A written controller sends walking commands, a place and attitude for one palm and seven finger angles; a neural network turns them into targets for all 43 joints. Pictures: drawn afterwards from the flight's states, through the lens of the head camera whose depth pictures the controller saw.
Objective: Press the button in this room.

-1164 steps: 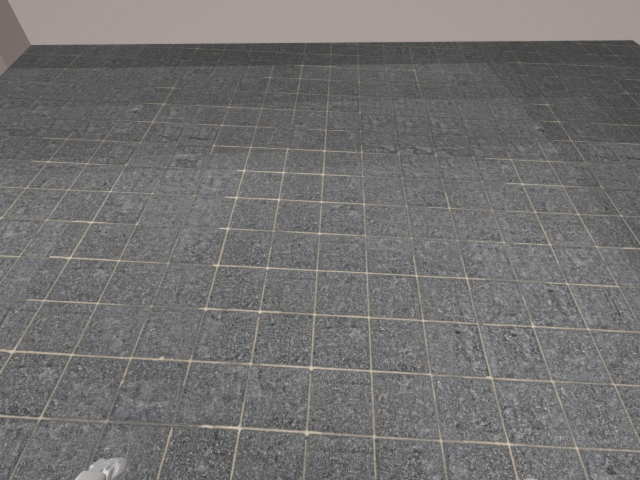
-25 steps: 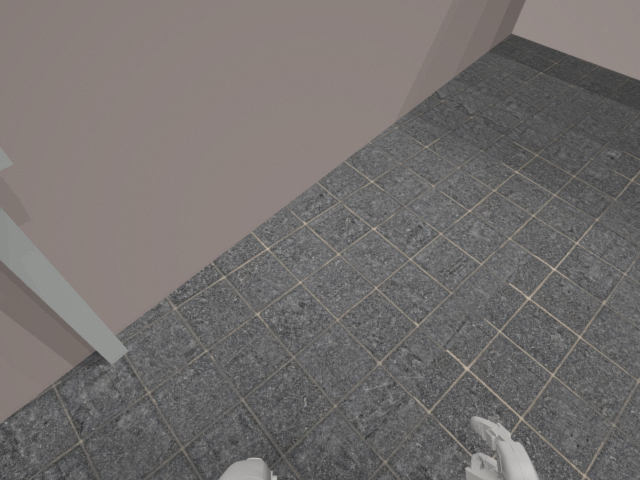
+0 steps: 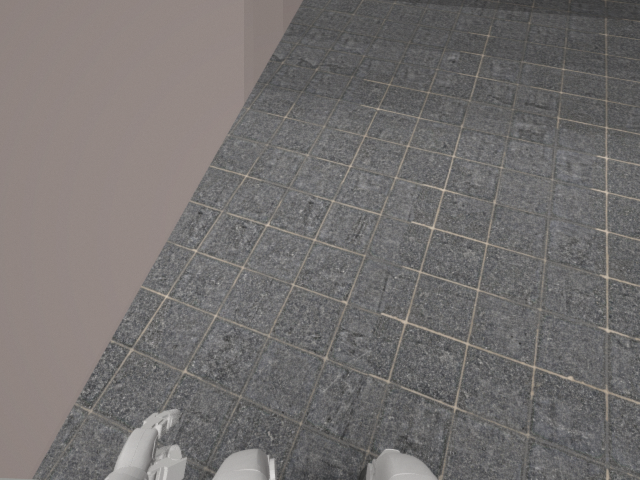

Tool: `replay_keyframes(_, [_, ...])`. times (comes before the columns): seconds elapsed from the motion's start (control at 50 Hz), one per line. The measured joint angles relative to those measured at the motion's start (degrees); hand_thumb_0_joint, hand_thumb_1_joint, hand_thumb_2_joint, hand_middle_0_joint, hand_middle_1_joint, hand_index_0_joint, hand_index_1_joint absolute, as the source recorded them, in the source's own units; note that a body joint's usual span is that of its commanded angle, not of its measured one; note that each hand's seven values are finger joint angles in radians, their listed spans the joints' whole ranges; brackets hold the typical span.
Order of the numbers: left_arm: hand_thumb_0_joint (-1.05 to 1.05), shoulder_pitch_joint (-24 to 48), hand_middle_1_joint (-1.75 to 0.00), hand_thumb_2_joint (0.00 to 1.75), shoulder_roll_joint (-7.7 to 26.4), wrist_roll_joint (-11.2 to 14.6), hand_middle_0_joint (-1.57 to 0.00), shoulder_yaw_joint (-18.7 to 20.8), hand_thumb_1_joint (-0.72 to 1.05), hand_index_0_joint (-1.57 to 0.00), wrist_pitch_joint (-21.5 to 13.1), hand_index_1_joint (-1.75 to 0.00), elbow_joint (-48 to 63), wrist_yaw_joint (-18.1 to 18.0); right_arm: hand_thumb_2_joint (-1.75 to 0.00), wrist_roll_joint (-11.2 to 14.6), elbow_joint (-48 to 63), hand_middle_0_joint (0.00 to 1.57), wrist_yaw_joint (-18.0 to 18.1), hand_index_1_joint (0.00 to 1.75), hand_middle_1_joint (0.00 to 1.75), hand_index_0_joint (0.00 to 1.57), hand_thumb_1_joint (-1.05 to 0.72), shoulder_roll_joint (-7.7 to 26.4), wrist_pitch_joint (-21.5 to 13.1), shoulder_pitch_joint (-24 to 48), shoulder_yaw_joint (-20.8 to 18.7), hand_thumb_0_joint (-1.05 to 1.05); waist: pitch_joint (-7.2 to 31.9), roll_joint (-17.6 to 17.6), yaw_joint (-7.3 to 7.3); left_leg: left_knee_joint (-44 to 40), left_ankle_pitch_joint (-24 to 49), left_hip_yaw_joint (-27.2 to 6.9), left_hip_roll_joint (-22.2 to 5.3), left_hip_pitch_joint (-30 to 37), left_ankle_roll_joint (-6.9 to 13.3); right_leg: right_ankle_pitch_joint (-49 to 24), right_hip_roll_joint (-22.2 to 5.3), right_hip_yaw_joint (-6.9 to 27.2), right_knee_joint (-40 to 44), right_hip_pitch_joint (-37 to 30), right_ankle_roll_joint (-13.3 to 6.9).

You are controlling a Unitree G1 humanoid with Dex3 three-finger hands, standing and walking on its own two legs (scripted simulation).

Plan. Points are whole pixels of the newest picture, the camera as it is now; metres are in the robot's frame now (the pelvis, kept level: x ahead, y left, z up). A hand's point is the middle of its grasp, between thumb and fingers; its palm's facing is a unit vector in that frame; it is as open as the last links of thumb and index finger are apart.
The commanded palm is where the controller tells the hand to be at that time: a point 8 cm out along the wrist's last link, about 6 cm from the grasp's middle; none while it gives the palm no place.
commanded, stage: walk to a spot facing it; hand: left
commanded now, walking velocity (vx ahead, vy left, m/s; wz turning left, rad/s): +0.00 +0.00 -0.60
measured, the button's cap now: out of the picture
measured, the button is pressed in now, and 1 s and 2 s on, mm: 0 0 0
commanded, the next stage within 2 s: turn to face it in 1.62 s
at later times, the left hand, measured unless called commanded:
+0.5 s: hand (153, 460) +0.15 +0.25 -0.16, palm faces -0.21 -0.96 -0.20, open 7.4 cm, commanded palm none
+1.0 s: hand (255, 420) +0.20 +0.11 -0.13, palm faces -0.57 -0.78 -0.27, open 7.4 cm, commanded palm none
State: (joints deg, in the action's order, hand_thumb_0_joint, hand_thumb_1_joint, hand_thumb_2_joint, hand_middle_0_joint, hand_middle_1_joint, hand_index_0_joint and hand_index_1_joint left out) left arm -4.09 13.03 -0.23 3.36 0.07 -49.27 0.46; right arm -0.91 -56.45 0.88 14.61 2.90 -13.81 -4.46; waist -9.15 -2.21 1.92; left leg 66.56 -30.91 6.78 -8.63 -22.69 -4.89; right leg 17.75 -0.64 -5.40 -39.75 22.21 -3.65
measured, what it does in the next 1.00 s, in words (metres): steps on the spot, turning right: left foot, then right foot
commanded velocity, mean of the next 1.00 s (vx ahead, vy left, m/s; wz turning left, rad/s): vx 0.02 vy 0.00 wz -0.60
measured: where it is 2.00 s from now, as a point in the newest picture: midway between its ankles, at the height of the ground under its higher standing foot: outside the picture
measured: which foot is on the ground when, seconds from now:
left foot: up 0.00-0.34, down 0.36-0.84, up 0.86-1.00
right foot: down 0.00-0.36, up 0.38-0.84, down 0.86-1.00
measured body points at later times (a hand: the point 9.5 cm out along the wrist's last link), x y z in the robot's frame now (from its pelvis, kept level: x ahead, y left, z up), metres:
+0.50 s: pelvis +0.03 +0.06 +0.02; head +0.07 +0.09 +0.46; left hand +0.16 +0.31 -0.14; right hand +0.07 -0.20 -0.10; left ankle +0.07 +0.15 -0.72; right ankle -0.02 -0.07 -0.63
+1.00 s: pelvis -0.01 +0.02 +0.01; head +0.00 -0.03 +0.46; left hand +0.23 +0.15 -0.11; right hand -0.15 -0.21 -0.15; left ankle +0.07 +0.16 -0.64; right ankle -0.05 -0.05 -0.72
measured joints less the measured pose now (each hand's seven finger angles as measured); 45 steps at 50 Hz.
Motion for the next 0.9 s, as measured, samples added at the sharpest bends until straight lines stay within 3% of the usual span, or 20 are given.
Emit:
replay_keyframes(0.04, [0.00, -0.41, -0.30, 0.90, -0.29, 0.13, -0.20, -0.32, 0.91, -0.20, 0.60, -0.30, -0.42, -0.46, -0.90, -0.18, 0.62, 0.20, 0.00, 0.30, 0.30, 0.20, -0.91, 0.02, 0.19, 1.23, 0.37, 0.01, 0.22, 0.14, -0.11, 2.79, 3.53, -2.17, 0.80, -3.17, -0.29, -1.37, 0.88, 1.04, 2.86, -1.72, 0.37])
replay_keyframes(0.12, [0.00, -1.76, -0.30, 0.90, -0.79, -0.16, -0.20, -0.75, 0.91, -0.20, 1.19, -0.30, -1.61, -0.62, -0.90, -0.39, 2.58, 0.20, -0.11, 0.30, 0.30, 0.20, -0.91, -0.46, 0.12, 3.60, 1.08, 0.01, 1.74, 0.87, -0.50, -1.18, 7.01, -4.05, 1.47, -6.34, -0.82, -3.47, 2.09, 3.32, 7.16, -3.69, 0.16])
replay_keyframes(0.26, [0.00, -4.13, -0.30, 0.89, -0.96, -0.65, -0.21, -0.71, 0.91, -0.20, 1.81, -0.30, -2.44, -0.13, -0.90, 0.02, 5.10, 0.20, -0.29, 0.30, 0.30, 0.20, -0.91, -1.60, -0.32, 7.28, 1.73, 0.01, 3.37, 2.13, -2.24, -13.80, 7.53, -4.85, 3.49, -4.02, -0.52, -4.38, 3.52, 7.42, 8.59, -4.24, 1.45])
replay_keyframes(0.34, [0.00, -5.25, -0.30, 0.89, 0.03, -0.56, -0.21, -0.05, 0.91, -0.20, 2.60, -0.30, -2.62, -0.08, -0.90, 0.42, 6.39, 0.20, -0.13, 0.30, 0.30, 0.20, -0.90, -2.38, -1.38, 7.83, 2.11, 0.01, 4.19, 3.51, -3.14, -27.76, 10.84, -3.97, 5.48, 2.31, 0.48, -3.57, 4.11, 9.81, 6.37, -2.76, 3.12])
replay_keyframes(0.38, [0.00, -5.54, -0.30, 0.90, 1.05, -0.22, -0.21, 0.55, 0.91, -0.20, 3.29, -0.30, -2.79, -0.09, -0.90, 0.17, 6.82, 0.20, -0.04, 0.30, 0.30, 0.20, -0.90, -3.11, -2.23, 7.53, 2.41, 0.00, 4.29, 5.10, -3.53, -31.22, 15.10, -2.34, 6.03, 3.93, 3.85, 1.29, 4.07, 11.14, 1.45, -0.64, 4.01])
replay_keyframes(0.42, [0.01, -5.94, -0.30, 0.90, 1.67, -0.55, -0.20, 1.19, 0.91, -0.20, 3.92, -0.30, -3.32, 0.15, -0.90, -0.24, 7.04, 0.20, -0.20, 0.30, 0.30, 0.20, -0.90, -3.58, -2.32, 7.02, 2.90, 0.00, 4.22, 5.41, -3.92, -31.01, 14.08, -0.50, 5.26, 4.70, 5.81, 8.31, 4.16, 10.06, -9.67, 2.94, 5.11])
replay_keyframes(0.5, [0.01, -7.30, -0.30, 0.90, 2.51, -0.85, -0.20, 2.28, 0.91, -0.20, 4.12, -0.30, -3.74, 1.14, -0.90, -0.62, 6.69, 0.20, -0.08, 0.30, 0.30, 0.21, -0.90, -4.28, -2.31, 5.32, 3.09, 0.00, 4.50, 4.84, -4.04, -35.20, 14.91, 2.41, 3.70, 7.68, 6.47, 6.93, 1.87, 6.85, -26.20, 7.45, 6.83])
replay_keyframes(0.56, [0.01, -8.24, -0.30, 0.90, 2.76, -0.78, -0.20, 2.63, 0.91, -0.20, 4.29, -0.30, -4.00, 1.29, -0.90, -0.52, 5.97, 0.20, -0.01, 0.30, 0.30, 0.21, -0.90, -4.65, -2.63, 3.97, 2.79, 0.01, 4.82, 4.41, -3.98, -37.50, 15.77, 4.76, 2.75, 9.25, 6.55, 5.06, -0.37, 5.91, -29.05, 7.66, 7.93])
replay_keyframes(0.66, [0.01, -8.04, -0.30, 0.90, 2.42, -0.70, -0.20, 2.64, 0.91, -0.20, 4.97, -0.30, -4.62, 1.22, -0.90, -0.53, 4.34, 0.20, -0.19, 0.30, 0.30, 0.21, -0.90, -4.93, -2.85, 1.88, 1.99, 0.01, 4.63, 3.80, -3.08, -38.08, 15.60, 8.62, 0.99, 10.41, 6.11, 6.20, -3.04, 4.47, -24.27, 5.26, 8.68])
replay_keyframes(0.78, [0.01, -5.01, -0.30, 0.90, 0.82, -0.61, -0.20, 1.73, 0.91, -0.19, 4.70, -0.30, -4.02, 1.21, -0.90, -0.83, 1.85, 0.20, -0.71, 0.30, 0.30, 0.21, -0.90, -3.73, -2.23, 0.05, 0.60, 0.01, 3.60, 2.25, -1.10, -34.96, 14.21, 12.82, -2.07, 9.87, 4.39, 8.85, -3.35, 1.28, -10.55, 0.14, 7.38])
replay_keyframes(0.84, [0.01, -3.76, -0.30, 0.90, 0.17, -0.56, -0.20, 1.06, 0.91, -0.20, 3.40, -0.30, -2.79, 1.14, -0.90, -0.69, 0.98, 0.20, -1.00, 0.30, 0.30, 0.21, -0.90, -2.49, -1.81, -1.12, -0.14, 0.01, 3.66, 1.29, -0.55, -30.50, 12.26, 14.62, -4.20, 8.56, 2.74, 2.37, -2.24, -0.30, 1.79, -4.82, 5.63])
replay_keyframes(0.86, [0.01, -3.38, -0.30, 0.90, 0.02, -0.71, -0.20, 0.79, 0.91, -0.20, 2.58, -0.30, -2.46, 0.93, -0.90, -0.51, 0.87, 0.20, -1.09, 0.30, 0.30, 0.21, -0.90, -1.93, -1.50, -1.53, -0.32, 0.01, 3.67, 0.82, -0.51, -27.24, 11.03, 13.92, -5.01, 7.20, 2.14, -1.15, -1.74, -0.19, 3.94, -5.47, 4.16])
replay_keyframes(0.9, [0.00, -2.41, -0.30, 0.90, -0.91, -0.41, -0.20, 0.11, 0.91, -0.20, 1.52, -0.30, -2.22, 0.39, -0.90, -0.25, 0.48, 0.20, -0.68, 0.30, 0.30, 0.21, -0.90, -0.61, 0.00, -1.18, -0.45, 0.01, 2.96, -0.79, -0.03, -17.33, 2.88, 6.65, -3.98, 2.72, 1.17, 0.71, -0.49, -0.08, 1.45, -4.46, 1.87])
